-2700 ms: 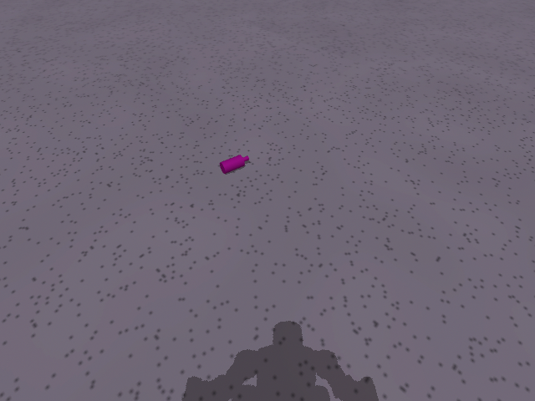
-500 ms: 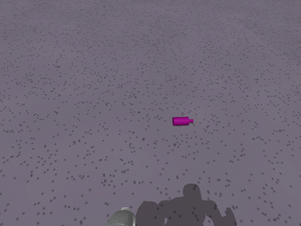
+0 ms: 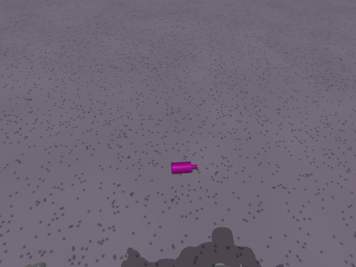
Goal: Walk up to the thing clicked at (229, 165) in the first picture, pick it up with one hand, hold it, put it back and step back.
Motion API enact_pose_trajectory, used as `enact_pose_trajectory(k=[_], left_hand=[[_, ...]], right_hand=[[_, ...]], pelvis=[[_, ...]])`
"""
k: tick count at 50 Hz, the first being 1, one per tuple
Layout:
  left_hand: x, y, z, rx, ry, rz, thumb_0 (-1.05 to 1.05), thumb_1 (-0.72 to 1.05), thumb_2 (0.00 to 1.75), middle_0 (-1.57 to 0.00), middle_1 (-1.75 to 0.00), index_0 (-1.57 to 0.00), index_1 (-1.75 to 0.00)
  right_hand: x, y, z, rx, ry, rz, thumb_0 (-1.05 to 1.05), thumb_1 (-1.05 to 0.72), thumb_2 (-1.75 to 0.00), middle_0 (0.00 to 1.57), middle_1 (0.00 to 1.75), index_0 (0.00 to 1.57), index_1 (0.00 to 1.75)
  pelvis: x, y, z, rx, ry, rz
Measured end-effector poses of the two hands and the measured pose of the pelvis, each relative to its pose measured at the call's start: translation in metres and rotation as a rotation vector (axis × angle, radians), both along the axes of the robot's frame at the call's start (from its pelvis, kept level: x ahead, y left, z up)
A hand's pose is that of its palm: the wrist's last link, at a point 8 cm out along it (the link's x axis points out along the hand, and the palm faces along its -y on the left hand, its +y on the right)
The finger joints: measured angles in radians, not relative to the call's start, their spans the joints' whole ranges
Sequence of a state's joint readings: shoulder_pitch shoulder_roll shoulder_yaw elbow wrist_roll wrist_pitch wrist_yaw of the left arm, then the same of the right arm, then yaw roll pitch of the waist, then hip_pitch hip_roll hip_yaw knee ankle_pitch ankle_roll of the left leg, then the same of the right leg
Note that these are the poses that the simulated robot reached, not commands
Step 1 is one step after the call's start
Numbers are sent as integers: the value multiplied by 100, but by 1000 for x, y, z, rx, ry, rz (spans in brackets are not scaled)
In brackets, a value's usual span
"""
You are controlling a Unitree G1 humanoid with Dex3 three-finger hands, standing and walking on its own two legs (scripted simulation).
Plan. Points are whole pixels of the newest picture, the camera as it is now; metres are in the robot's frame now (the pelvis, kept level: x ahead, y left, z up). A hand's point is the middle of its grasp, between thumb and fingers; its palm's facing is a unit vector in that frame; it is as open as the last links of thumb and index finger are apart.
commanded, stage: walk up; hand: left
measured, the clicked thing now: (184, 167) +0.83 -0.06 -0.70
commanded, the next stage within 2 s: none
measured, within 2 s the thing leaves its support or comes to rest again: neither
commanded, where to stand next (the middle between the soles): +0.43 -0.36 m, yaw +9 degrees
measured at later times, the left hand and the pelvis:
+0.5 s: hand out of the picture +0.15 +0.13 -0.15, palm faces +0.01 -0.96 -0.27, open 7.4 cm; pelvis +0.13 -0.13 +0.01, yaw +4 degrees
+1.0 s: hand (199, 240) +0.23 -0.05 -0.11, palm faces +0.11 -0.92 -0.37, open 7.4 cm; pelvis +0.26 -0.33 +0.02, yaw +5 degrees
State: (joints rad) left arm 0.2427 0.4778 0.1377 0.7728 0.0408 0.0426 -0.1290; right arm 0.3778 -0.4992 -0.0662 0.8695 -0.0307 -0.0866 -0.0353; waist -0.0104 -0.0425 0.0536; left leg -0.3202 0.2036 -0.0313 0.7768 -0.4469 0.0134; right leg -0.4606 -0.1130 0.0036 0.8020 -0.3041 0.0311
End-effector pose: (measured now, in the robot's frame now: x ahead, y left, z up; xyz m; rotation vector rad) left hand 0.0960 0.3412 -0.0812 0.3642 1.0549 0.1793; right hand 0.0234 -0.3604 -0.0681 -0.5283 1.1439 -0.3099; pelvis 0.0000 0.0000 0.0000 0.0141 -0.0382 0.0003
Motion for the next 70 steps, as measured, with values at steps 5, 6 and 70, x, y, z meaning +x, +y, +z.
enact_pose_trajectory(k=[5,6,70], left_hand=[[-15,-42,10,20,19,86,0,91,90,-20,-30,-20,-30],[-19,-50,13,17,36,101,0,91,90,-20,-30,-20,-30],[292,-422,-8,-40,48,144,0,90,90,-20,-30,-20,-30]], right_hand=[[56,-38,-12,11,9,0,1,-91,-89,20,30,20,30],[70,-39,-9,27,-3,13,1,-91,-89,20,30,20,30],[420,-357,6,100,-25,134,0,-90,-89,21,30,21,30]], pelvis=[[28,-37,6,-7,2,27],[34,-43,11,-6,5,28],[351,-402,20,2,-19,133]])
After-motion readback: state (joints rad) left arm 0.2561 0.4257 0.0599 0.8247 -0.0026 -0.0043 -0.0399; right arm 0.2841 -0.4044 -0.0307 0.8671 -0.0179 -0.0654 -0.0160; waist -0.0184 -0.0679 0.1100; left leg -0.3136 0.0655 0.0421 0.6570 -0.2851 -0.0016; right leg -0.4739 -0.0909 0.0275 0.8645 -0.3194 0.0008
